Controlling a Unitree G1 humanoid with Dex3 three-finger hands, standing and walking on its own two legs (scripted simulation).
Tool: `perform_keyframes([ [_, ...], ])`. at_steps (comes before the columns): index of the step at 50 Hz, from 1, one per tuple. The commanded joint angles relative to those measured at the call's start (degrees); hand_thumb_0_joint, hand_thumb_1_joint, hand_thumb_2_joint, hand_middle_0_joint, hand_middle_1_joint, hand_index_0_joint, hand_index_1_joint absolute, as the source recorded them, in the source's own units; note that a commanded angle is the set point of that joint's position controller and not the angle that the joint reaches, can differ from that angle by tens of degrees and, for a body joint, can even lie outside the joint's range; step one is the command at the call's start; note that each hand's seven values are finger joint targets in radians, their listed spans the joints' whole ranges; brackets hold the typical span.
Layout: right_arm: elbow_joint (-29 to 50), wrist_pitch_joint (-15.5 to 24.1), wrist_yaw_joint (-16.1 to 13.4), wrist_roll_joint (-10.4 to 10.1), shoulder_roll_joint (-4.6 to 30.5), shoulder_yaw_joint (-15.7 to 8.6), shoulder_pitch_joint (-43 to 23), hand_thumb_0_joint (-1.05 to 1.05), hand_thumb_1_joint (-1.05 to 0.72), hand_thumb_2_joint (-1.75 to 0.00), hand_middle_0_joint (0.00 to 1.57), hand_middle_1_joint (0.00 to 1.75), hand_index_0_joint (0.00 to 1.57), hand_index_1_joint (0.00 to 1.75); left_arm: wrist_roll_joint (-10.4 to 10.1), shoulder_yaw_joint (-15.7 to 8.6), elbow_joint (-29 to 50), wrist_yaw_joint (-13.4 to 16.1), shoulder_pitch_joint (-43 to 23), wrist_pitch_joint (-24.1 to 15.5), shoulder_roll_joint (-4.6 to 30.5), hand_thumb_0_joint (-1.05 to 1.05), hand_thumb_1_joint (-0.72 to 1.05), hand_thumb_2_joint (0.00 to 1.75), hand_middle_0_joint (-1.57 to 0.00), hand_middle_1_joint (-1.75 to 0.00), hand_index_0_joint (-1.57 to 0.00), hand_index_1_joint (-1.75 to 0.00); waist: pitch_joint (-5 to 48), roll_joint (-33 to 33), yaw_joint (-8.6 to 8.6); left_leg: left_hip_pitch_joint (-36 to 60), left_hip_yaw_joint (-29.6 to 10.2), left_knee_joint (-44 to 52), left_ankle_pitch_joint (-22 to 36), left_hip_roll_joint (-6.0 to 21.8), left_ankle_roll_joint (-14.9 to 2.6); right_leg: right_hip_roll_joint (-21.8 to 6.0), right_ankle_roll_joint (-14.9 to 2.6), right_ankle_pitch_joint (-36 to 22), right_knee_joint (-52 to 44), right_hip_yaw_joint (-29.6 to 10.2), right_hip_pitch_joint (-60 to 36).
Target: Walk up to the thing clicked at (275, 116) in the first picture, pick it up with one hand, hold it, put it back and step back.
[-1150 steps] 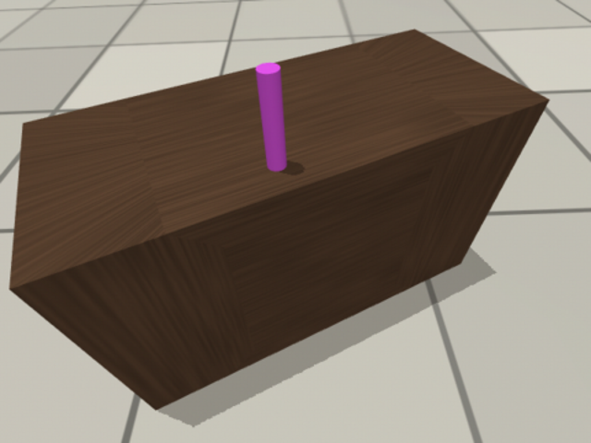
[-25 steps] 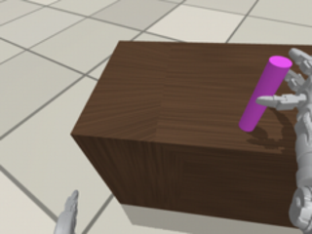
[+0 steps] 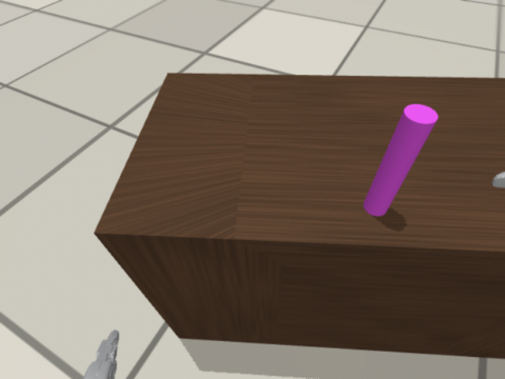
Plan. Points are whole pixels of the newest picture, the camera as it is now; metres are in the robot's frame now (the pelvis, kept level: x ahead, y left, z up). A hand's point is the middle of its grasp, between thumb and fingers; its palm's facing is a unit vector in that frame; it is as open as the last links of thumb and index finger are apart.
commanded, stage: sink last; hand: right
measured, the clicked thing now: (394, 168) +0.43 -0.20 +0.10
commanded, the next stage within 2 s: home in 0.84 s
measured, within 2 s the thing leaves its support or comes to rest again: neither
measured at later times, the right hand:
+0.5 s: hand out of the picture +0.19 -0.26 +0.15, palm faces +0.38 +0.82 -0.43, open 17.5 cm
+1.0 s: hand out of the picture +0.16 -0.25 +0.17, palm faces +0.42 +0.79 -0.45, open 17.5 cm
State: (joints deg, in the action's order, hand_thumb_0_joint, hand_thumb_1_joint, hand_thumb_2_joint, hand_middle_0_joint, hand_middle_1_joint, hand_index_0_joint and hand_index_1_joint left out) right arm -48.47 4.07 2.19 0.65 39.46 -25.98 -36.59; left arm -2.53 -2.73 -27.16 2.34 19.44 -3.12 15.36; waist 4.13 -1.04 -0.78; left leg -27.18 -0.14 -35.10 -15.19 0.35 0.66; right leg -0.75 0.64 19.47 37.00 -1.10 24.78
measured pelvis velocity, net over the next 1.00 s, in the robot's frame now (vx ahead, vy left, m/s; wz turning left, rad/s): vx -0.02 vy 0.01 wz -0.03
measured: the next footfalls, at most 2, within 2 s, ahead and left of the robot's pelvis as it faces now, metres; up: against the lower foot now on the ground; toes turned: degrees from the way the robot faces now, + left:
none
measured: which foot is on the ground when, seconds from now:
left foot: down 0.00-1.00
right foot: down 0.00-1.00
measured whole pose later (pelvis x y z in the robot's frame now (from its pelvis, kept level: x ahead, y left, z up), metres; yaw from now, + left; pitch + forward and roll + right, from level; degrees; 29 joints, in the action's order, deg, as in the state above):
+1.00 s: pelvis -0.02 +0.01 +0.01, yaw -2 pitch -3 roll -1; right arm 15.4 16.7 -1.4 -2.7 20.1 -21.4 25.5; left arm -0.7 -9.2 -33.0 3.8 16.3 -7.5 12.9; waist -1.6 -2.8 3.0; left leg -14.1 1.4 -30.2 -12.9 1.4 0.0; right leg 0.2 1.2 14.7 28.9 -2.6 11.0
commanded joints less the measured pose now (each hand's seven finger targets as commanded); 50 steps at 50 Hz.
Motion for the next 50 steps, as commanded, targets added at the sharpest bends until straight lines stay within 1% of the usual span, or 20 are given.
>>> perform_keyframes([
  [1,18.01,5.09,-2.0,-0.9,10.56,1.72,-11.97,0.0,0.56,-0.05,0.06,0.05,0.05,0.05,-0.08,-0.79,14.08,0.57,-8.06,-5.16,5.42,0.0,-0.55,0.07,-0.05,-0.05,-0.05,-0.05,21.46,-4.21,1.57,11.65,3.61,2.58,14.89,-1.55,-2.11,-0.64,0.35,-25.74,-4.25,0.85,-12.94],
  [3,24.43,5.02,-2.35,-1.37,12.05,-0.17,-2.16,0.0,0.55,-0.06,0.06,0.05,0.05,0.05,-0.19,-4.7,13.53,0.97,-1.1,-4.74,8.81,0.0,-0.56,0.08,-0.05,-0.05,-0.04,-0.06,19.45,-4.76,1.91,12.9,3.86,2.95,16.6,-1.27,-1.97,-0.16,0.21,-27.29,-4.72,1.73,-13.51],
  [5,29.56,3.92,-1.75,-2.4,8.19,0.37,11.73,0.0,0.55,-0.05,0.06,0.05,0.05,0.05,-0.7,-6.61,11.15,0.71,4.37,-3.5,9.45,0.0,-0.56,0.07,-0.05,-0.04,-0.05,-0.05,13.99,-2.67,2.27,12.73,4.08,3.47,17.79,-1.29,-1.86,0.02,-0.03,-27.73,-5.79,2.26,-11.54],
  [6,33.3,3.44,-1.27,-3.25,4.71,2.46,15.93,0.0,0.53,-0.05,0.06,0.05,0.05,0.05,-1.02,-5.91,10.1,0.15,4.8,-2.88,7.59,0.0,-0.55,0.06,-0.05,-0.05,-0.05,-0.05,10.86,-3.16,2.11,12.2,4.0,4.08,17.25,-1.31,-1.88,0.01,0.01,-27.14,-6.4,2.57,-10.89],
  [13,74.11,4.29,-2.53,-5.71,1.28,-0.58,28.8,0.0,0.55,-0.05,0.06,0.05,0.05,0.05,-1.7,-7.77,11.22,-1.06,-2.61,-1.62,6.66,0.0,-0.55,0.07,-0.05,-0.05,-0.05,-0.06,3.26,-7.46,2.83,13.31,3.53,7.37,9.1,-0.93,-2.03,0.15,-0.53,-14.45,-10.8,2.51,-9.6],
  [16,78.86,5.49,-4.66,-5.77,1.68,-4.16,39.38,0.0,0.58,-0.05,0.06,0.05,0.05,0.05,-0.86,-9.96,12.02,0.6,-5.61,-2.22,8.82,0.0,-0.55,0.06,-0.05,-0.05,-0.05,-0.05,4.27,-5.94,3.9,15.61,3.48,7.36,8.24,-0.68,-1.81,0.36,-0.67,-13.45,-11.0,1.67,-9.64],
  [18,78.45,6.15,-5.51,-5.48,-2.13,-3.16,46.63,0.0,0.59,-0.04,0.06,0.06,0.05,0.06,-0.18,-8.68,10.46,1.3,-5.6,-2.26,6.46,0.0,-0.54,0.06,-0.05,-0.05,-0.05,-0.05,3.1,-5.3,4.56,16.59,3.53,7.39,7.58,-0.39,-1.72,0.69,-0.67,-12.89,-10.71,1.44,-8.73],
  [22,79.6,7.28,-5.06,-5.06,-10.93,3.36,58.73,0.0,0.57,-0.04,0.05,0.05,0.05,0.06,0.55,-5.88,12.08,1.66,-6.13,-2.81,3.56,0.0,-0.54,0.05,-0.05,-0.05,-0.05,-0.05,3.6,-1.23,3.8,17.38,3.72,7.27,8.75,-0.06,-1.25,0.97,-1.12,-13.85,-9.53,2.0,-9.29],
  [25,79.9,8.02,-4.68,-5.12,-11.72,3.12,64.87,0.0,0.57,-0.04,0.05,0.05,0.05,0.05,0.68,-8.68,9.92,1.9,-3.3,-2.99,5.77,0.0,-0.54,0.05,-0.05,-0.05,-0.05,-0.05,1.7,0.88,3.65,16.42,3.99,8.23,6.34,0.11,-0.88,1.19,-1.51,-11.24,-10.33,2.23,-9.53],
  [27,84.19,9.04,-4.76,-5.01,-9.94,1.78,60.26,0.0,0.57,-0.04,0.05,0.06,0.05,0.06,0.74,-9.79,11.22,2.13,-4.65,-3.55,6.89,0.0,-0.53,0.05,-0.05,-0.05,-0.05,-0.04,0.22,-0.75,2.78,14.48,3.68,8.82,3.33,0.45,-0.78,1.52,-1.5,-7.92,-11.34,2.23,-9.97],
  [30,80.29,9.42,-5.03,-4.97,-9.07,0.25,58.97,0.0,0.57,-0.04,0.05,0.05,0.05,0.05,0.86,-12.68,6.59,2.95,-2.72,-4.21,7.64,0.0,-0.53,0.04,-0.05,-0.05,-0.06,-0.04,-4.32,1.32,1.23,11.66,3.52,10.47,-1.05,0.78,-0.4,1.83,-2.12,-2.99,-12.46,1.97,-9.41],
  [32,78.74,10.05,-4.66,-5.04,-9.56,0.19,58.58,0.0,0.59,-0.04,0.05,0.06,0.05,0.06,0.94,-10.01,6.33,2.45,-2.4,-4.8,4.77,0.0,-0.52,0.04,-0.05,-0.05,-0.06,-0.04,-7.42,1.62,1.78,10.02,2.83,11.75,-4.45,1.36,-0.3,2.25,-2.14,-1.09,-12.23,2.2,-8.65],
  [34,77.47,10.98,-4.64,-4.91,-8.72,-1.16,58.35,0.0,0.58,-0.04,0.05,0.06,0.05,0.06,1.15,-10.72,5.65,2.35,-3.59,-5.53,4.9,0.0,-0.52,0.04,-0.05,-0.05,-0.06,-0.04,-7.54,1.94,2.26,10.55,2.16,12.76,-6.55,1.86,-0.27,2.61,-2.0,-0.31,-12.24,2.44,-8.53],
  [37,77.3,12.69,-4.18,-4.88,-8.66,-1.35,59.38,0.0,0.57,-0.04,0.05,0.06,0.05,0.06,1.25,-8.06,3.95,1.4,-4.79,-6.29,2.36,0.0,-0.52,0.04,-0.05,-0.05,-0.06,-0.04,-6.99,1.14,4.24,11.9,1.74,12.57,-5.03,2.22,-0.26,2.9,-1.68,-2.67,-11.74,2.62,-8.12],
  [40,77.91,14.01,-4.25,-4.51,-8.92,-1.12,58.68,0.0,0.56,-0.05,0.05,0.06,0.05,0.06,1.39,-7.56,5.19,1.24,-7.81,-7.16,2.88,0.0,-0.53,0.05,-0.05,-0.05,-0.05,-0.05,-3.02,0.03,4.74,14.57,2.5,11.13,-1.01,1.6,-0.4,2.57,-1.55,-5.0,-12.43,2.34,-9.09],
  [42,76.65,14.75,-4.72,-4.37,-7.17,-3.32,59.13,0.0,0.53,-0.05,0.05,0.05,0.05,0.05,1.57,-8.63,6.12,1.47,-9.66,-7.5,4.59,0.0,-0.54,0.06,-0.06,-0.05,-0.05,-0.06,-0.99,0.39,5.27,16.95,3.02,10.95,0.7,1.43,-0.5,2.56,-1.59,-6.19,-12.56,2.02,-9.55],
  [44,77.97,15.43,-5.02,-4.41,-7.38,-2.9,56.09,0.0,0.52,-0.06,0.05,0.05,0.05,0.05,1.64,-10.47,8.06,1.78,-12.19,-8.24,7.24,0.0,-0.54,0.07,-0.06,-0.06,-0.06,-0.06,0.31,0.26,4.77,17.33,3.18,10.99,0.44,1.25,-0.6,2.4,-1.55,-5.78,-13.22,1.7,-10.38],
  [47,73.47,15.74,-5.05,-4.07,-8.07,-2.83,59.81,0.0,0.52,-0.06,0.05,0.05,0.05,0.05,1.68,-8.74,3.25,1.68,-9.47,-7.8,4.55,0.0,-0.55,0.08,-0.06,-0.06,-0.05,-0.07,-2.52,-0.22,5.47,17.27,3.04,12.15,-1.24,1.27,-0.68,2.44,-1.47,-4.65,-13.81,1.99,-9.84],
  [48,72.24,15.82,-4.83,-4.1,-8.48,-2.49,60.75,0.0,0.6,-0.03,0.05,0.04,0.05,0.04,1.66,-9.24,3.67,1.61,-8.77,-7.76,5.05,0.0,-0.47,0.16,-0.11,-0.14,-0.11,-0.15,-3.06,1.02,4.98,17.05,2.75,12.96,-2.2,1.49,-0.54,2.56,-1.52,-4.45,-13.75,2.21,-10.16],
  [50,70.45,16.09,-4.34,-4.17,-10.28,-0.99,62.37,0.0,0.61,-0.01,0.04,0.04,0.04,0.04,1.4,-6.62,3.65,1.0,-7.95,-7.67,2.76,0.0,-0.31,0.32,-0.11,-0.15,-0.11,-0.15,-4.12,1.68,5.35,17.54,3.46,13.04,-1.41,0.91,-0.62,2.19,-1.53,-5.06,-14.76,2.18,-9.91],
])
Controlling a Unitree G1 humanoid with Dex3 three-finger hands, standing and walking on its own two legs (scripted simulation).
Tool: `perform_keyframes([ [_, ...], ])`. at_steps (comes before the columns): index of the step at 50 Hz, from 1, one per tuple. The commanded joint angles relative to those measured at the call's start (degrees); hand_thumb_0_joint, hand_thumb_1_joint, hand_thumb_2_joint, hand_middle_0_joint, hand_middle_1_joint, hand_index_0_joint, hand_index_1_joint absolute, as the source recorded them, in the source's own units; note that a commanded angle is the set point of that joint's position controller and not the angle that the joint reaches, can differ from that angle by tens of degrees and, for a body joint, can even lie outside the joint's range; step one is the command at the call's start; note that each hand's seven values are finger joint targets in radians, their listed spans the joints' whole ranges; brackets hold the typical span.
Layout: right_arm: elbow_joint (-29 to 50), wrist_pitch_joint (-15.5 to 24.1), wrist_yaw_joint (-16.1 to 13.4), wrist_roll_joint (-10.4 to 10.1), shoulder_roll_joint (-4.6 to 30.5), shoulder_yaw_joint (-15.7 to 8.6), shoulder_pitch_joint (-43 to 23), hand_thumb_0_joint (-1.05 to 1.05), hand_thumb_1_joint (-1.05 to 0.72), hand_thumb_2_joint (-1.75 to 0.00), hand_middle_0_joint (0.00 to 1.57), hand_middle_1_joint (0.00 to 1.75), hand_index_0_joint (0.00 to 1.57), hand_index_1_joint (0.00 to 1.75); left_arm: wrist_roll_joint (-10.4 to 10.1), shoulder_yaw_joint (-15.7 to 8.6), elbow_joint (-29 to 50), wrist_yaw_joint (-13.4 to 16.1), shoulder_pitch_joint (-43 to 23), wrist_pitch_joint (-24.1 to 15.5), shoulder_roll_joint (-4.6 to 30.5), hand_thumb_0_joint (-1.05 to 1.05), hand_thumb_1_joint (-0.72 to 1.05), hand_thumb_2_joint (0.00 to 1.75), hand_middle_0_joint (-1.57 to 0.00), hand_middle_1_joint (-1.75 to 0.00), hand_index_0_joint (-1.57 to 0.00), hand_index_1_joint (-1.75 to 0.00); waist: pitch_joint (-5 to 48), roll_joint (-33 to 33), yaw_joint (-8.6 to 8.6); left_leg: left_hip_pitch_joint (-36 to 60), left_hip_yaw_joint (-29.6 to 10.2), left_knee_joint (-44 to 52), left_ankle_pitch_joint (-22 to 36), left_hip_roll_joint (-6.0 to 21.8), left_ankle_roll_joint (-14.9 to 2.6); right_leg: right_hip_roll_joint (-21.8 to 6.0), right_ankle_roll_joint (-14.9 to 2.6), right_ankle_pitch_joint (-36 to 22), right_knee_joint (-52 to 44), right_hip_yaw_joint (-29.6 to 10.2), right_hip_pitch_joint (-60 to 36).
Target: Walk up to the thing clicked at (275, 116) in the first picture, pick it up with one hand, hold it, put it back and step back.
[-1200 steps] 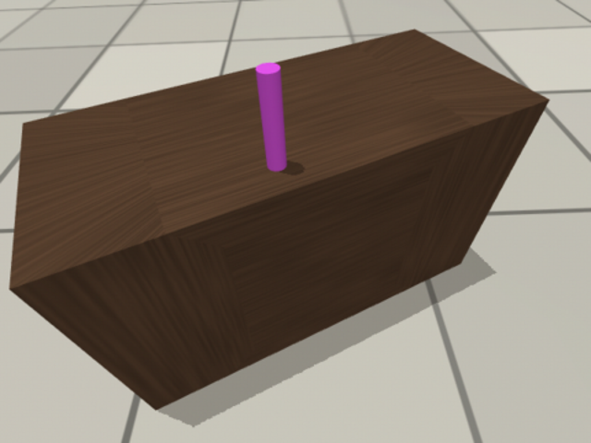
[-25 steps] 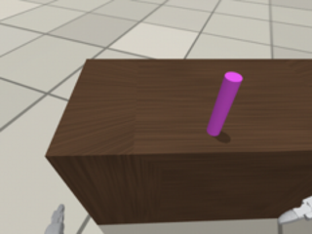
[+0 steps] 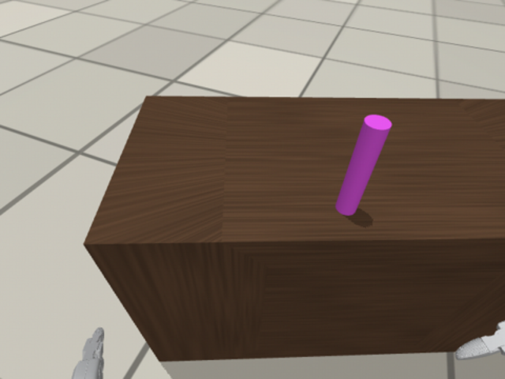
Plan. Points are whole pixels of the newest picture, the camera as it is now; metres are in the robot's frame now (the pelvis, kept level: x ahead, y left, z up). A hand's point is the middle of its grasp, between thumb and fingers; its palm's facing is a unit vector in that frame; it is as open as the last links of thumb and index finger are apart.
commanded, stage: home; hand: right
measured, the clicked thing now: (359, 170) +0.46 -0.20 +0.09
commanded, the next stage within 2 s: none
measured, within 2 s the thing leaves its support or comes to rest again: neither
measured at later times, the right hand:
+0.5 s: hand (387, 364) +0.17 -0.19 -0.06, palm faces +0.08 +0.97 -0.23, open 17.7 cm
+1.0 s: hand (362, 339) +0.22 -0.18 -0.10, palm faces +0.07 +0.97 -0.23, open 17.6 cm
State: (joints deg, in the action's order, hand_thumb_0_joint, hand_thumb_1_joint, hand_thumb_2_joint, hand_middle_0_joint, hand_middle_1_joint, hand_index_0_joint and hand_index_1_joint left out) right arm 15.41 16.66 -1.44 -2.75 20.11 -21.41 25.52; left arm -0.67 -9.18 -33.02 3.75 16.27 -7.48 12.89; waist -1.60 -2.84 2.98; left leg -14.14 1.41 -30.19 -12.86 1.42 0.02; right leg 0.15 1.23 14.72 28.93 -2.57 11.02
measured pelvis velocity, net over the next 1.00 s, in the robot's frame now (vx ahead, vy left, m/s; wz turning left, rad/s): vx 0.03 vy -0.01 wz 0.03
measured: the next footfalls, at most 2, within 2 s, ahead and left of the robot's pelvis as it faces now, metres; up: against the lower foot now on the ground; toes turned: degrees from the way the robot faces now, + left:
none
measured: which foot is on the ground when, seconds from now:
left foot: down 0.00-1.00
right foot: down 0.00-1.00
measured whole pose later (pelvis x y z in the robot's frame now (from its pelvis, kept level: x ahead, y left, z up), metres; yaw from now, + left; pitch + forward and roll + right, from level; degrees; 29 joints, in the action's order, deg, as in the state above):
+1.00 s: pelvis +0.03 -0.01 +0.00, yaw +2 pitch +1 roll +0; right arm -33.1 6.9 -5.6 0.0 9.5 -0.4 12.2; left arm 0.1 0.4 -40.3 2.9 12.6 -3.2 11.8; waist -1.4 0.0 0.0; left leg -15.8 -0.2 -28.8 -14.0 0.8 0.7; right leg -0.4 0.5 17.2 28.8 -0.8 12.6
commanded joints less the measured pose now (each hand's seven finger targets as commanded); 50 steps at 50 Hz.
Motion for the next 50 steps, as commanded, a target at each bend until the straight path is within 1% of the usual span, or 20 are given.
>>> perform_keyframes([
  [1,5.6,3.55,-0.41,-0.68,7.59,-3.86,0.79,0.0,0.61,-0.02,0.05,0.04,0.05,0.04,-0.6,1.67,9.91,-0.79,-4.98,-3.2,3.64,0.0,-0.23,0.4,-0.12,-0.16,-0.12,-0.16,1.29,3.78,1.7,4.81,2.15,7.92,-2.63,-0.37,-0.02,1.21,-2.07,-1.17,-6.91,3.67,3.87],
  [2,5.16,3.85,-0.07,-0.61,6.26,-2.41,1.41,0.0,0.61,-0.02,0.05,0.04,0.05,0.04,-0.84,4.06,10.86,-1.13,-6.3,-3.14,1.33,0.0,-0.15,0.44,-0.12,-0.17,-0.12,-0.16,1.24,4.13,1.82,4.9,2.23,7.91,-1.57,-0.41,0.03,1.21,-2.03,-2.38,-6.93,3.84,3.46],
  [5,2.4,3.53,0.54,-0.57,3.76,2.06,0.25,0.0,0.59,-0.03,0.05,0.05,0.05,0.05,-1.1,8.06,10.45,-1.45,-8.24,-2.83,-1.48,0.0,0.09,0.52,-0.13,-0.19,-0.13,-0.19,-0.89,4.22,0.82,3.49,1.87,9.04,-3.26,-0.4,0.14,1.22,-2.24,-0.92,-7.7,4.25,3.47],
  [7,2.42,3.51,0.67,-0.51,3.56,3.51,-0.59,0.0,0.58,-0.04,0.05,0.05,0.05,0.05,-1.03,7.13,8.37,-1.27,-8.64,-2.84,0.02,0.0,0.25,0.58,-0.14,-0.2,-0.14,-0.2,-1.93,1.41,0.29,2.42,1.64,9.28,-4.59,-0.36,-0.05,1.31,-2.13,0.93,-8.46,4.4,3.4],
  [9,0.34,2.79,0.73,-0.46,3.25,4.91,0.1,0.0,0.57,-0.04,0.05,0.05,0.05,0.05,-0.69,3.54,6.62,-0.76,-7.5,-2.91,4.51,0.0,0.41,0.63,-0.15,-0.22,-0.15,-0.22,-1.47,1.45,-1.06,1.71,1.85,9.47,-4.73,-0.41,-0.01,1.4,-2.26,1.64,-8.68,4.27,2.68],
  [11,-1.55,1.97,0.83,-0.05,2.71,5.97,1.0,0.0,0.57,-0.04,0.05,0.05,0.05,0.05,-0.37,0.16,5.9,-0.42,-6.39,-3.46,8.03,0.0,0.49,0.67,-0.16,-0.23,-0.16,-0.23,0.19,0.63,-2.54,1.8,2.32,8.67,-2.52,-0.68,-0.02,1.13,-2.13,0.78,-8.83,4.01,1.17],
  [13,-2.88,1.17,0.59,0.58,2.56,6.73,-0.68,0.0,0.57,-0.04,0.05,0.05,0.05,0.05,-0.06,-1.61,5.43,-0.1,-6.46,-3.77,9.48,0.0,0.5,0.67,-0.16,-0.23,-0.16,-0.23,2.47,-0.11,-3.38,1.99,2.69,7.92,0.0,-0.98,-0.14,0.81,-1.91,-1.25,-8.63,3.51,-0.49],
  [17,-10.61,-0.87,-0.25,1.65,0.48,10.2,-2.92,0.0,0.59,-0.03,0.05,0.05,0.05,0.05,-0.04,2.64,7.03,-0.15,-9.96,-4.29,5.12,0.0,0.58,0.73,-0.17,-0.25,-0.17,-0.25,3.74,3.15,-2.81,3.43,3.29,7.64,1.59,-1.29,-0.21,0.03,-1.72,-3.12,-8.27,2.31,-0.21],
  [19,-16.36,-1.47,-0.14,2.0,-2.5,14.3,-4.21,0.0,0.59,-0.03,0.05,0.05,0.05,0.05,-0.07,7.71,6.4,-0.25,-11.77,-4.0,0.2,0.0,0.74,0.85,-0.19,-0.29,-0.19,-0.28,3.37,5.0,-2.69,3.35,2.97,7.81,1.13,-1.2,-0.12,0.01,-2.0,-2.81,-7.7,2.49,1.3],
  [22,-25.95,-2.14,-0.06,2.47,-5.38,19.05,-7.8,0.0,0.61,-0.01,0.04,0.04,0.04,0.04,-0.17,10.86,4.94,-0.19,-14.4,-3.83,-2.67,0.0,0.89,0.9,-0.2,-0.3,-0.2,-0.3,2.5,4.65,-2.61,2.39,2.23,7.85,-2.03,-0.79,-0.22,0.44,-2.17,0.61,-7.36,3.23,4.07],
  [25,-30.33,-2.55,-0.54,2.77,-3.78,19.05,-10.44,0.0,0.61,-0.01,0.04,0.04,0.04,0.04,0.07,8.3,3.89,0.31,-13.1,-3.34,1.26,0.0,0.89,0.9,-0.2,-0.3,-0.2,-0.3,6.29,1.72,-2.68,3.3,1.56,6.85,0.59,-0.51,-0.4,0.9,-1.82,-1.65,-6.49,3.67,3.28],
  [27,-32.99,-3.84,-1.68,2.96,1.54,15.03,-9.98,0.0,0.61,-0.02,0.04,0.04,0.04,0.04,0.39,4.38,2.41,0.85,-9.98,-2.86,6.98,0.0,0.89,0.9,-0.2,-0.3,-0.2,-0.3,8.52,-2.46,-2.74,4.38,1.66,5.94,3.57,-0.68,-0.63,0.8,-1.21,-3.91,-6.7,3.41,2.15],
  [28,-31.13,-2.86,-3.19,3.0,3.16,10.28,-11.58,0.0,0.61,-0.02,0.05,0.04,0.05,0.04,1.37,6.76,-0.39,0.11,-7.39,-2.23,6.99,0.0,0.89,0.9,-0.2,-0.3,-0.2,-0.3,6.63,-4.48,-0.39,4.44,1.08,5.79,2.25,-0.97,-0.9,1.3,-0.97,-2.31,-5.73,3.61,4.13],
  [29,-35.33,-3.29,-2.89,3.46,-1.11,15.1,-10.78,0.0,0.6,-0.02,0.05,0.04,0.05,0.04,1.2,7.61,0.48,0.09,-8.45,-2.14,5.53,0.0,0.89,0.9,-0.2,-0.3,-0.2,-0.3,5.86,-1.9,-2.48,3.84,0.9,5.81,2.38,-1.15,-0.67,1.21,-1.21,-2.29,-5.3,3.91,4.1],
  [34,-39.32,-4.6,-3.77,3.03,-2.59,16.23,-16.78,0.0,0.59,-0.03,0.05,0.04,0.05,0.04,1.18,7.59,0.94,0.02,-9.06,-1.1,5.41,0.0,0.9,0.9,-0.2,-0.3,-0.2,-0.3,6.59,0.31,-2.99,3.78,1.08,5.19,4.75,-1.47,-0.54,0.62,-1.35,-4.42,-4.61,3.71,4.3],
  [39,-39.17,-5.48,-4.11,2.6,-6.42,20.32,-17.12,0.0,0.58,-0.03,0.05,0.05,0.05,0.05,1.09,7.37,1.07,-0.13,-8.23,-0.45,5.72,0.0,0.9,0.9,-0.2,-0.3,-0.2,-0.3,7.93,2.46,-3.25,3.92,1.6,4.36,8.38,-1.87,-0.67,-0.01,-1.2,-8.53,-4.29,3.51,2.02],
  [44,-40.81,-6.71,-4.64,2.64,-5.02,19.25,-15.54,0.0,0.57,-0.04,0.05,0.05,0.05,0.05,0.74,6.94,1.13,-0.45,-8.27,0.85,5.84,0.0,0.9,0.9,-0.2,-0.3,-0.2,-0.3,7.79,5.2,-2.09,4.83,1.65,4.66,9.25,-1.86,-0.38,0.12,-1.53,-9.91,-4.26,3.69,2.55],
  [45,-41.06,-6.93,-4.68,2.51,-5.36,19.56,-16.52,0.0,0.57,-0.04,0.05,0.05,0.05,0.05,0.68,6.85,1.11,-0.55,-8.06,1.14,6.01,0.0,0.9,0.9,-0.2,-0.3,-0.2,-0.3,7.92,5.79,-2.56,4.64,1.6,4.56,10.21,-1.92,-0.33,0.08,-1.59,-10.76,-4.22,3.77,2.5],
  [47,-41.19,-7.18,-4.87,2.54,-4.13,18.41,-15.58,0.0,0.58,-0.04,0.05,0.05,0.05,0.05,0.45,6.95,1.13,-0.54,-8.08,1.69,6.06,0.0,0.9,0.9,-0.2,-0.3,-0.2,-0.3,7.33,4.57,-2.08,4.67,1.3,4.6,9.91,-1.73,-0.31,0.32,-1.53,-10.38,-4.35,4.12,2.43],
  [50,-39.13,-7.64,-5.06,2.52,-2.81,17.17,-15.74,0.0,0.57,-0.04,0.05,0.05,0.05,0.05,0.5,6.6,1.27,-0.51,-7.68,2.47,6.36,0.0,0.9,0.9,-0.2,-0.3,-0.2,-0.3,9.86,2.52,-1.54,6.56,1.07,3.87,14.01,-1.64,-0.4,0.31,-1.12,-14.87,-3.57,4.24,1.12],
])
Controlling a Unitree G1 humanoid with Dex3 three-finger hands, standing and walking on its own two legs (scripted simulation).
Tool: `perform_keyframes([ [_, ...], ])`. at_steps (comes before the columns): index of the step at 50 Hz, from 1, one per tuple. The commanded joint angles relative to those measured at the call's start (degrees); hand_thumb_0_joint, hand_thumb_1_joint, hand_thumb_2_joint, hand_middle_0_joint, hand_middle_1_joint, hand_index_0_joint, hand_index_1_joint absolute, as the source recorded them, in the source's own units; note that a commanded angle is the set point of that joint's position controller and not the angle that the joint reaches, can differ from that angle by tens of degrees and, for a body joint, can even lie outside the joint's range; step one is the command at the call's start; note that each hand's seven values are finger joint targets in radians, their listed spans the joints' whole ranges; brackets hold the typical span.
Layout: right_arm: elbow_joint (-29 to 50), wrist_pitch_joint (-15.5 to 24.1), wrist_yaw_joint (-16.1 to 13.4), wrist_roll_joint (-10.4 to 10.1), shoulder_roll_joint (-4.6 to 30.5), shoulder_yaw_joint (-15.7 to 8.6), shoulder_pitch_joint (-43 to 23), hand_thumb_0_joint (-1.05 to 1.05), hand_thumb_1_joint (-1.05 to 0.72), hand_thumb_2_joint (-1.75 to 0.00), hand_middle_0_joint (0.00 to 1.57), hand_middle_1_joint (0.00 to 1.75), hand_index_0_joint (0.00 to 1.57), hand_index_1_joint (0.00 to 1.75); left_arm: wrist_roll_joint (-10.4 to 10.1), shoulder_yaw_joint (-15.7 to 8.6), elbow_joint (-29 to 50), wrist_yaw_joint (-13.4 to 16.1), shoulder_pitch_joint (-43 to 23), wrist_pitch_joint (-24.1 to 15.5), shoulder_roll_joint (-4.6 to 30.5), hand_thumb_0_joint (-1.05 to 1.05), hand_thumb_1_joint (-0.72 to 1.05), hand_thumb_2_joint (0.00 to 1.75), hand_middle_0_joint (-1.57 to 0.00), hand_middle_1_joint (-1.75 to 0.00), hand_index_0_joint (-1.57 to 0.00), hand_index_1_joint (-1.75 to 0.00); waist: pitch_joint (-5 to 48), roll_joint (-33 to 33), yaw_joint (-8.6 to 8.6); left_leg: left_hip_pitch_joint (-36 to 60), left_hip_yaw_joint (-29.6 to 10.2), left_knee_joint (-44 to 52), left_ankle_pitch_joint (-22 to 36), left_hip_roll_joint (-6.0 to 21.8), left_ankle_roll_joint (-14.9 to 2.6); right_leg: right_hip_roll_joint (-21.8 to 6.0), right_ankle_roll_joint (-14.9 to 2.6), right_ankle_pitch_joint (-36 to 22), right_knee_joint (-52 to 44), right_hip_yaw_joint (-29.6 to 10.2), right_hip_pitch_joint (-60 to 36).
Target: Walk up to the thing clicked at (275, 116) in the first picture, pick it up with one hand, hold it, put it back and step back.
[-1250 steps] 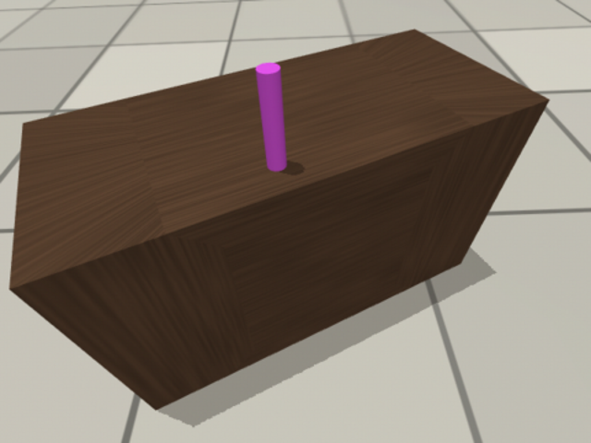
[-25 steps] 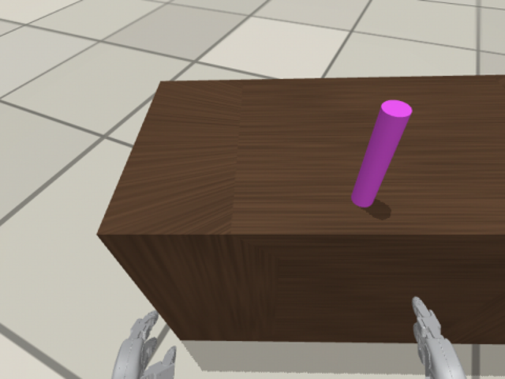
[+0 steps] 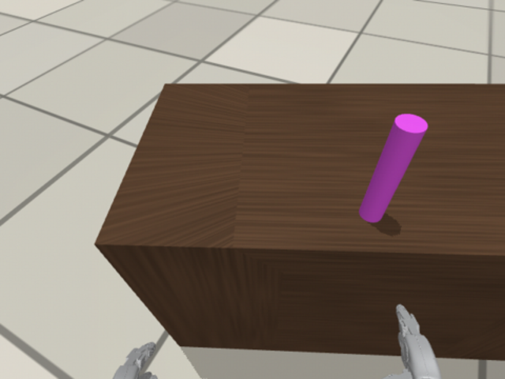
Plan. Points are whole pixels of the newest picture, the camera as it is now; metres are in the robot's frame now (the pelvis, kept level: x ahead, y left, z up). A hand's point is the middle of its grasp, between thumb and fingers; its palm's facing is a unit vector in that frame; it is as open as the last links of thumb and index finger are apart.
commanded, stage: home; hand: right
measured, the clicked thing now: (387, 175) +0.42 -0.20 +0.09
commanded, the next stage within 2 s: stand in 1.82 s
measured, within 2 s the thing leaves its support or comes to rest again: neither
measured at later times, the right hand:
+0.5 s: hand out of the picture +0.04 -0.26 -0.14, palm faces -0.05 +0.92 -0.40, open 17.5 cm
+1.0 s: hand out of the picture +0.03 -0.26 -0.15, palm faces -0.06 +0.93 -0.36, open 17.6 cm
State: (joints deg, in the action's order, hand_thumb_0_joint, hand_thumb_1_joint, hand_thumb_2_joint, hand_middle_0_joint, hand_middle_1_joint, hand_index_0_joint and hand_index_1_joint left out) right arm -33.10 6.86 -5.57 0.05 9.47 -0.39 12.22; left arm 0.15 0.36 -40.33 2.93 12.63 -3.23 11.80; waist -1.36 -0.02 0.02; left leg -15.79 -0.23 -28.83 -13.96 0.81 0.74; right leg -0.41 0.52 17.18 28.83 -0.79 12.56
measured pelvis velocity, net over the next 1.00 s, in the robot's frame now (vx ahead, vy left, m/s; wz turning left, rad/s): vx -0.03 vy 0.00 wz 0.01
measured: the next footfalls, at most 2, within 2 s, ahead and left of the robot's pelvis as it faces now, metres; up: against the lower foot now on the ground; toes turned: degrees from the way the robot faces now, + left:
none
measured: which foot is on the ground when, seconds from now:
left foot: down 0.00-1.00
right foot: down 0.00-1.00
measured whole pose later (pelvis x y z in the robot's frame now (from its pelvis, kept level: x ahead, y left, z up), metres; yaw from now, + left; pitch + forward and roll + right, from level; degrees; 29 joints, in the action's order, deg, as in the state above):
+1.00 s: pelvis -0.03 +0.00 +0.01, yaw +1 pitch -3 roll -1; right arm -63.1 0.4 0.7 1.1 21.0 1.0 9.9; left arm 1.2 0.4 -64.0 -0.5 11.2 -0.1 20.7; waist -2.1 0.3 0.0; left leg -11.6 -1.3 -22.6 -8.3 1.5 0.9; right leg 0.4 0.3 10.8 20.6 0.2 7.2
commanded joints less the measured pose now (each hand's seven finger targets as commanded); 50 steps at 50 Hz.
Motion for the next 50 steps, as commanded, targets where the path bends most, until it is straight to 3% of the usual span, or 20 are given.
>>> perform_keyframes([
  [1,-1.83,0.22,1.29,3.25,22.03,-5.41,1.62,0.0,0.57,-0.04,0.05,0.05,0.05,0.05,2.68,-5.47,2.72,-0.69,-1.09,-0.84,17.81,0.0,0.9,0.9,-0.2,-0.3,-0.2,-0.3,11.76,-2.97,0.13,10.38,-3.24,-3.57,31.41,5.96,-3.06,-4.69,-1.55,-30.61,1.04,-2.69,-1.46],
  [2,-2.6,-1.04,2.18,2.97,21.37,-5.7,1.83,0.0,0.57,-0.04,0.05,0.05,0.05,0.05,2.58,-5.58,2.07,-1.11,0.5,-0.21,17.46,0.0,0.9,0.9,-0.2,-0.3,-0.2,-0.3,14.58,-2.89,-0.31,11.32,-2.75,-4.46,30.92,6.16,-4.2,-4.87,-1.82,-30.44,0.86,-2.39,-3.1],
  [3,-2.87,-1.62,2.64,2.82,19.95,-5.43,0.46,0.0,0.57,-0.04,0.05,0.05,0.05,0.05,2.51,-5.35,1.55,-1.17,0.53,0.24,17.07,0.0,0.9,0.9,-0.2,-0.3,-0.2,-0.3,13.93,-3.12,-0.43,11.01,-2.56,-4.81,30.46,5.76,-4.54,-5.17,-1.96,-31.91,0.34,-2.71,-3.16],
  [4,-3.31,-1.7,3.03,2.13,18.85,-4.81,1.68,0.0,0.58,-0.04,0.05,0.05,0.05,0.05,2.18,-5.19,1.48,-1.41,-0.54,0.27,16.52,0.0,0.9,0.9,-0.2,-0.3,-0.2,-0.3,14.44,-2.3,0.18,9.92,-2.7,-3.96,32.12,5.86,-4.06,-5.34,-1.81,-31.99,0.91,-2.93,-5.32],
  [7,-7.01,-2.01,4.13,1.41,18.15,-2.91,-1.71,0.0,0.57,-0.04,0.05,0.05,0.05,0.05,1.31,-4.25,-1.0,-2.16,-2.49,0.55,16.35,0.0,0.9,0.9,-0.2,-0.3,-0.2,-0.3,9.22,-0.7,-0.13,6.64,-2.63,-1.23,23.38,5.26,-3.38,-5.29,-1.74,-25.04,-1.41,-3.07,-3.67],
  [11,-11.66,-2.93,4.71,1.42,19.68,-1.96,-4.4,0.0,0.58,-0.03,0.05,0.05,0.05,0.05,1.7,-3.61,-4.71,-2.51,-4.13,1.25,17.27,0.0,0.9,0.9,-0.2,-0.3,-0.2,-0.3,1.59,-0.15,-0.4,3.03,-4.14,3.62,13.7,5.58,-3.36,-5.02,-2.07,-12.53,-5.83,-3.5,-1.65],
  [12,-12.85,-2.98,4.77,1.43,20.6,-1.87,-4.57,0.0,0.57,-0.04,0.05,0.05,0.05,0.05,1.65,-3.64,-5.48,-2.62,-4.4,1.3,17.71,0.0,0.9,0.9,-0.2,-0.3,-0.2,-0.3,1.98,0.65,-0.44,4.29,-4.39,3.95,15.29,5.65,-3.41,-5.0,-2.07,-13.27,-6.01,-3.8,-2.32],
  [18,-18.85,-3.55,4.8,1.17,23.15,-1.22,-5.81,0.0,0.57,-0.04,0.05,0.05,0.05,0.05,1.23,-2.92,-10.72,-3.05,-5.37,1.97,19.32,0.0,0.9,0.9,-0.2,-0.3,-0.2,-0.3,2.45,2.06,-0.47,4.63,-5.63,8.02,10.78,6.04,-2.96,-4.7,-2.07,-8.55,-8.52,-3.78,-5.38],
  [22,-21.51,-4.27,4.99,1.22,24.78,-0.95,-6.74,0.0,0.59,-0.03,0.05,0.04,0.05,0.04,1.22,-2.65,-14.27,-3.32,-4.75,2.37,20.51,0.0,0.9,0.9,-0.2,-0.3,-0.2,-0.3,-1.33,2.38,-0.49,2.11,-7.58,13.08,-5.31,6.18,-3.03,-4.27,-2.19,-0.73,-10.62,-3.98,-3.67],
  [24,-22.71,-4.47,5.16,1.13,25.07,-0.75,-6.35,0.0,0.58,-0.04,0.05,0.05,0.05,0.05,1.2,-2.6,-15.42,-3.42,-4.81,2.19,21.18,0.0,0.9,0.9,-0.2,-0.3,-0.2,-0.3,-1.43,1.55,-0.31,1.71,-7.85,13.9,-6.42,6.12,-2.98,-4.56,-2.31,-0.46,-11.23,-4.37,-4.1],
  [26,-23.54,-4.34,5.2,1.08,25.35,-0.71,-6.27,0.0,0.59,-0.03,0.05,0.04,0.05,0.04,1.13,-2.37,-16.37,-3.52,-4.32,2.01,21.1,0.0,0.9,0.9,-0.2,-0.3,-0.2,-0.3,0.25,1.64,-0.34,4.31,-7.47,13.21,-3.97,6.05,-2.89,-4.86,-2.3,-2.18,-11.79,-4.61,-3.93],
  [30,-24.91,-4.5,5.08,1.1,25.29,-0.4,-5.74,0.0,0.61,-0.02,0.04,0.04,0.04,0.04,1.1,-2.26,-18.04,-3.4,-4.39,2.15,21.22,0.0,0.9,0.9,-0.2,-0.3,-0.2,-0.3,-0.85,2.4,-0.04,3.39,-8.33,15.03,-6.5,6.3,-2.66,-4.56,-1.98,-1.89,-11.76,-4.22,-3.58],
  [32,-25.39,-4.53,5.11,0.88,25.2,-0.52,-5.92,0.0,0.61,-0.02,0.05,0.04,0.05,0.04,1.04,-2.26,-18.6,-3.39,-3.95,2.02,21.63,0.0,0.9,0.9,-0.2,-0.3,-0.2,-0.3,-0.4,1.23,-0.05,5.07,-7.71,13.6,-4.47,5.9,-2.63,-5.06,-2.2,-1.66,-12.66,-4.92,-2.68],
  [36,-26.36,-5.04,5.18,0.78,25.06,-0.75,-5.46,0.0,0.6,-0.02,0.05,0.04,0.05,0.04,1.17,-2.33,-19.51,-3.26,-3.55,2.13,21.73,0.0,0.9,0.9,-0.2,-0.3,-0.2,-0.3,-2.47,-0.39,0.11,4.76,-7.86,13.07,-8.22,5.54,-2.73,-4.89,-2.3,3.95,-14.11,-5.34,0.68],
  [39,-26.8,-5.25,5.37,0.64,24.56,-0.8,-4.43,0.0,0.59,-0.03,0.05,0.04,0.05,0.04,1.08,-2.31,-19.71,-3.18,-3.74,1.92,21.71,0.0,0.9,0.9,-0.2,-0.3,-0.2,-0.3,-3.18,-2.02,0.66,5.82,-7.02,11.51,-5.69,4.75,-2.66,-5.45,-2.27,6.12,-15.95,-6.43,2.62],
  [41,-26.8,-5.22,5.44,0.71,23.85,-0.83,-4.21,0.0,0.59,-0.03,0.05,0.04,0.05,0.04,1.0,-2.38,-19.63,-2.98,-4.2,1.81,21.64,0.0,0.9,0.9,-0.2,-0.3,-0.2,-0.3,-1.44,-2.19,0.83,6.98,-6.35,10.45,-2.15,4.81,-2.73,-6.11,-2.37,4.13,-16.02,-6.89,1.46],
  [44,-26.85,-5.43,5.49,0.76,23.72,-0.93,-4.49,0.0,0.6,-0.02,0.05,0.04,0.05,0.04,0.98,-2.52,-19.83,-2.9,-3.92,1.84,21.75,0.0,0.9,0.9,-0.2,-0.3,-0.2,-0.3,-2.84,-2.09,0.67,5.9,-6.69,10.71,-4.14,4.62,-2.76,-5.94,-2.11,6.58,-16.46,-6.91,2.33],
  [45,-26.67,-5.38,5.51,0.7,23.72,-1.03,-4.38,0.0,0.6,-0.02,0.05,0.04,0.05,0.04,1.02,-2.49,-19.62,-2.9,-4.22,1.77,21.66,0.0,0.9,0.9,-0.2,-0.3,-0.2,-0.3,-1.7,-2.04,0.78,6.72,-6.22,10.17,-1.84,4.65,-2.77,-6.19,-2.17,4.81,-16.47,-6.99,1.57],
  [50,-26.82,-5.26,5.36,0.72,23.65,-0.95,-5.04,0.0,0.6,-0.02,0.05,0.04,0.05,0.04,0.77,-2.7,-19.93,-2.89,-4.12,1.91,21.43,0.0,0.9,0.9,-0.2,-0.3,-0.2,-0.3,-1.48,-0.03,0.27,4.92,-6.82,11.64,-1.73,5.22,-2.62,-5.76,-2.08,1.27,-14.58,-6.01,-1.07],
])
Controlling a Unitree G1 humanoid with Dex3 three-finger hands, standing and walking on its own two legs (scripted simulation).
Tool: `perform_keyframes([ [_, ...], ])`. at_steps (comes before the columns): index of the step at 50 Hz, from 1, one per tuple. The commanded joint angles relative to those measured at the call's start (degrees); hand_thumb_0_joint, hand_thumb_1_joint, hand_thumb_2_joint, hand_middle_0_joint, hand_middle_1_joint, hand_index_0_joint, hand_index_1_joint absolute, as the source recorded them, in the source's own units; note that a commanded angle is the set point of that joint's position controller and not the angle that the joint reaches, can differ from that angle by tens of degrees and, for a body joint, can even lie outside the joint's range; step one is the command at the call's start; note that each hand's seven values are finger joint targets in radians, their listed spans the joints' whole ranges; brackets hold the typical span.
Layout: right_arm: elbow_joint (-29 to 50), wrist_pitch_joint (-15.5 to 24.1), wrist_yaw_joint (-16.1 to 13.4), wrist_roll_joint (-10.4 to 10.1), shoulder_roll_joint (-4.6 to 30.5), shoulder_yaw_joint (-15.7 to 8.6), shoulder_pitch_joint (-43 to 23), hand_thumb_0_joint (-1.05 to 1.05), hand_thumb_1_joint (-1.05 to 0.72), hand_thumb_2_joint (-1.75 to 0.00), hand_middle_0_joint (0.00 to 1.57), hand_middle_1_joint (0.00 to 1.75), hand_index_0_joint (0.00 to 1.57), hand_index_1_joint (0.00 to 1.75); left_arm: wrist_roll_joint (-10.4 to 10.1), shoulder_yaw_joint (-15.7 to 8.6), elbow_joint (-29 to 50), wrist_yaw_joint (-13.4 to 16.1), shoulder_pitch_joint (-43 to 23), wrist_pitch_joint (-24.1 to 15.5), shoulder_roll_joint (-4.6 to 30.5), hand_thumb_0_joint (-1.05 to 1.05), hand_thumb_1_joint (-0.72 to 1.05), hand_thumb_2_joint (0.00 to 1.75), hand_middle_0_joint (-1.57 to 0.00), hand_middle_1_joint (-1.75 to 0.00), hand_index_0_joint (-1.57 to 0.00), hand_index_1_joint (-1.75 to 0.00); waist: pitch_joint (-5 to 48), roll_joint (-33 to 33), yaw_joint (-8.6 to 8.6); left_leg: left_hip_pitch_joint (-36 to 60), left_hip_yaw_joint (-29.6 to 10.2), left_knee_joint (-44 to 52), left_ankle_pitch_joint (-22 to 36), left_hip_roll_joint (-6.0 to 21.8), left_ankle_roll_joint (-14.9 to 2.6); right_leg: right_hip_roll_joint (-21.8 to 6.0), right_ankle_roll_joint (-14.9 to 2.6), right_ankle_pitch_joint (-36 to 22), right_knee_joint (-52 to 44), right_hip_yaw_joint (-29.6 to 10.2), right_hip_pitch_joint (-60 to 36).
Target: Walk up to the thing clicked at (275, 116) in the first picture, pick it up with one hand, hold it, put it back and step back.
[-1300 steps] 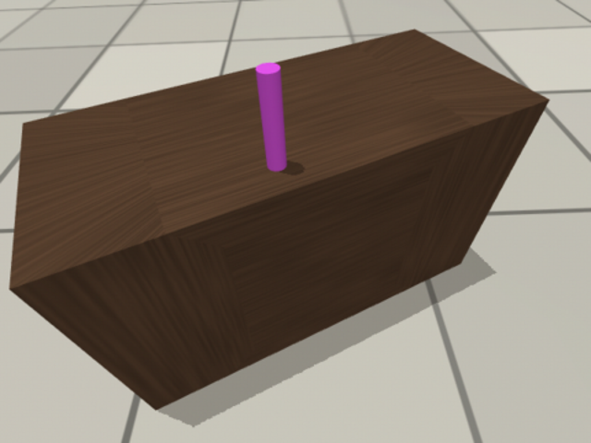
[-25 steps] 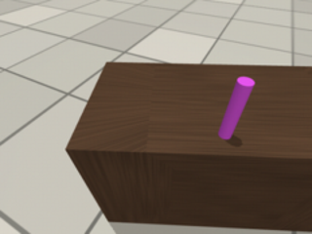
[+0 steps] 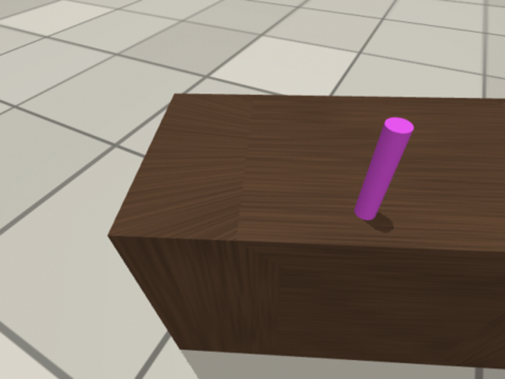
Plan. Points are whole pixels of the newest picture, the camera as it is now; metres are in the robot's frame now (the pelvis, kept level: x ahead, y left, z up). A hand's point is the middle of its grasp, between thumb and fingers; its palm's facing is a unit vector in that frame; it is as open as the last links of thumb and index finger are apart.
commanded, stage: home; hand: right
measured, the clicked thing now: (379, 174) +0.45 -0.20 +0.08
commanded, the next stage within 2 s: stand in 0.82 s
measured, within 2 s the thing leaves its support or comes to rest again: neither
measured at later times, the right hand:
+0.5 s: hand out of the picture +0.11 -0.24 -0.15, palm faces -0.04 +0.93 -0.36, open 17.6 cm
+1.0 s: hand out of the picture +0.10 -0.24 -0.15, palm faces -0.02 +0.93 -0.36, open 17.4 cm
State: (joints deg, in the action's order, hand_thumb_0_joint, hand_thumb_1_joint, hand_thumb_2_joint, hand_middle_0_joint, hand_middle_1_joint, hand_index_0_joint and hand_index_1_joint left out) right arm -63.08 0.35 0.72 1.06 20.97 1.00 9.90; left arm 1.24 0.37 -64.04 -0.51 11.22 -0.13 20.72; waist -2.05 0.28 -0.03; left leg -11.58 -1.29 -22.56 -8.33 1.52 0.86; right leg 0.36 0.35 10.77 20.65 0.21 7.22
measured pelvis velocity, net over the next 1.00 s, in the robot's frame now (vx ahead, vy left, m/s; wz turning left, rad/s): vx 0.03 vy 0.01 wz -0.01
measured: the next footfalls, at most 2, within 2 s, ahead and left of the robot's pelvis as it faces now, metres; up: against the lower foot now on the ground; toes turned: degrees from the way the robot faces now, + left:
none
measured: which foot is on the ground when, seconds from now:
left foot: down 0.00-1.00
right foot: down 0.00-1.00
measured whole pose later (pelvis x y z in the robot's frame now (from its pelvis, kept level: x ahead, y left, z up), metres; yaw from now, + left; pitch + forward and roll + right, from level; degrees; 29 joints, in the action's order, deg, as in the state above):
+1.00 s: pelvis +0.03 +0.01 +0.00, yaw -1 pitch -2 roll +0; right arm -64.4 0.6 0.0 0.8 20.3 0.3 6.5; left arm 1.1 0.3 -64.4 0.0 7.7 0.0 20.0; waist -2.6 -0.2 -0.2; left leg -7.5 0.0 -19.1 -9.2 0.1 -0.1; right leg -1.2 1.5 11.4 17.4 -0.9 3.5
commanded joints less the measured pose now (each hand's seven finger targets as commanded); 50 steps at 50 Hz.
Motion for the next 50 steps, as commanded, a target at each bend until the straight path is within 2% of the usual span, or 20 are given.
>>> perform_keyframes([
  [1,3.22,1.32,-0.98,-0.36,12.31,-2.31,-2.88,0.0,0.6,-0.02,0.05,0.04,0.05,0.04,-0.37,-2.68,3.78,0.51,-2.64,-1.17,12.35,0.0,0.9,0.9,-0.2,-0.3,-0.2,-0.3,-0.43,0.38,0.27,0.8,-5.78,5.54,-6.86,4.69,-2.69,-6.46,-1.96,6.37,-6.04,-6.8,3.91],
  [4,3.02,1.64,-1.21,-0.44,12.2,-2.19,-3.2,0.0,0.6,-0.02,0.05,0.04,0.05,0.04,-0.47,-2.6,3.8,0.59,-3.41,-1.28,12.0,0.0,0.9,0.9,-0.2,-0.3,-0.2,-0.3,2.47,0.32,0.04,1.94,-5.64,4.97,-0.18,5.51,-2.81,-7.01,-2.02,-0.54,-4.62,-6.4,0.22],
  [6,2.83,1.64,-1.34,-0.56,12.12,-2.0,-3.46,0.0,0.6,-0.02,0.05,0.04,0.05,0.04,-0.47,-2.52,3.38,0.6,-3.47,-1.17,11.98,0.0,0.9,0.9,-0.2,-0.3,-0.2,-0.3,2.4,0.86,-0.04,1.86,-5.58,5.3,0.73,5.44,-2.69,-6.78,-1.67,-1.82,-4.37,-5.9,-0.64],
  [7,2.95,1.72,-1.39,-0.57,12.27,-2.0,-3.89,0.0,0.6,-0.02,0.05,0.04,0.05,0.04,-0.45,-2.49,3.53,0.6,-3.51,-1.21,12.01,0.0,0.9,0.9,-0.2,-0.3,-0.2,-0.3,3.32,1.03,-0.19,2.95,-5.34,4.83,3.27,5.54,-2.64,-6.94,-1.7,-3.81,-4.34,-5.99,-1.03],
  [14,2.32,1.58,-1.61,-0.54,12.62,-2.14,-4.3,0.0,0.58,-0.03,0.05,0.04,0.05,0.04,-0.4,-2.32,3.06,0.71,-4.66,-0.88,11.58,0.0,0.9,0.9,-0.2,-0.3,-0.2,-0.3,2.68,0.3,-0.22,4.2,-5.11,5.05,4.77,5.76,-2.62,-7.04,-1.25,-4.62,-4.78,-5.31,-0.97],
  [16,2.26,1.64,-1.61,-0.6,12.51,-2.19,-4.14,0.0,0.59,-0.03,0.05,0.04,0.05,0.04,-0.47,-2.4,3.09,0.77,-5.25,-0.95,11.76,0.0,0.9,0.9,-0.2,-0.3,-0.2,-0.3,2.7,0.04,0.03,4.11,-4.94,5.04,7.52,5.61,-2.31,-7.05,-1.15,-6.33,-4.5,-5.14,-1.55],
  [19,2.24,1.58,-1.67,-0.52,12.61,-2.33,-4.77,0.0,0.59,-0.03,0.05,0.04,0.05,0.04,-0.45,-2.3,2.96,0.81,-5.19,-0.91,11.33,0.0,0.9,0.9,-0.2,-0.3,-0.2,-0.3,2.58,-0.04,-0.12,4.7,-4.85,5.19,5.8,5.63,-2.48,-7.17,-1.06,-5.29,-5.08,-5.12,-1.09],
  [22,2.29,1.77,-1.69,-0.51,12.55,-2.5,-4.96,0.0,0.59,-0.03,0.05,0.04,0.05,0.04,-0.47,-2.4,3.35,0.93,-5.62,-1.04,11.4,0.0,0.9,0.9,-0.2,-0.3,-0.2,-0.3,5.05,0.01,-0.13,6.98,-4.37,4.01,12.73,6.13,-2.38,-7.45,-0.97,-10.84,-4.0,-4.72,-2.7],
  [32,2.19,1.68,-1.74,-0.35,12.28,-2.83,-6.05,0.0,0.58,-0.03,0.05,0.05,0.05,0.05,-0.43,-2.34,3.07,1.03,-5.74,-0.82,11.12,0.0,0.9,0.9,-0.2,-0.3,-0.2,-0.3,4.23,0.03,-0.32,7.43,-3.98,5.07,12.02,6.1,-2.4,-7.51,-0.84,-9.25,-4.79,-4.33,-2.51],
  [34,2.06,1.61,-1.72,-0.52,12.08,-2.91,-5.93,0.0,0.59,-0.03,0.05,0.04,0.05,0.04,-0.45,-2.37,2.89,1.07,-5.79,-0.83,11.15,0.0,0.9,0.9,-0.2,-0.3,-0.2,-0.3,3.13,-0.5,0.03,7.17,-4.17,5.35,10.72,5.92,-2.17,-7.38,-0.83,-7.68,-4.99,-4.4,-1.76],
  [42,2.09,1.43,-1.59,-0.44,11.86,-3.07,-6.09,0.0,0.59,-0.03,0.05,0.04,0.05,0.04,-0.43,-2.63,3.16,1.21,-6.01,-1.04,11.72,0.0,0.9,0.9,-0.2,-0.3,-0.2,-0.3,3.31,-0.36,0.2,6.81,-3.84,5.5,8.67,5.62,-2.3,-7.79,-1.05,-8.26,-5.57,-4.82,-2.49],
  [44,1.93,1.37,-1.61,-0.5,11.98,-3.05,-6.09,0.0,0.6,-0.02,0.05,0.04,0.05,0.04,-0.44,-2.58,2.96,1.11,-5.37,-0.93,11.41,0.0,0.9,0.9,-0.2,-0.3,-0.2,-0.3,2.59,-0.02,0.03,6.87,-3.99,5.97,6.58,5.62,-2.27,-7.62,-1.18,-6.14,-5.85,-4.71,-1.63],
  [46,1.9,1.53,-1.56,-0.49,11.98,-3.0,-5.72,0.0,0.59,-0.02,0.05,0.04,0.05,0.04,-0.39,-2.59,3.19,1.05,-5.22,-0.96,11.47,0.0,0.9,0.9,-0.2,-0.3,-0.2,-0.3,3.15,0.2,0.01,6.86,-4.04,6.14,7.32,5.62,-2.28,-7.65,-1.27,-6.98,-5.77,-4.64,-1.93],
  [48,1.88,1.5,-1.55,-0.47,11.7,-2.95,-5.99,0.0,0.43,-0.18,0.2,0.2,0.2,0.2,-0.4,-2.58,3.24,1.14,-5.6,-0.94,11.41,0.0,0.9,0.9,-0.2,-0.3,-0.2,-0.3,2.72,0.18,0.02,6.46,-4.19,6.26,7.43,5.67,-2.16,-7.58,-1.24,-6.1,-5.63,-4.64,-1.78],
  [50,1.81,1.49,-1.56,-0.54,11.85,-3.06,-5.79,0.0,0.27,-0.34,0.2,0.3,0.2,0.3,-0.48,-2.57,3.17,1.09,-5.38,-0.96,11.38,0.0,0.9,0.9,-0.2,-0.3,-0.2,-0.3,2.9,-0.24,0.06,6.89,-4.12,6.09,7.29,5.73,-2.27,-7.62,-1.31,-5.6,-5.83,-4.86,-1.68],
])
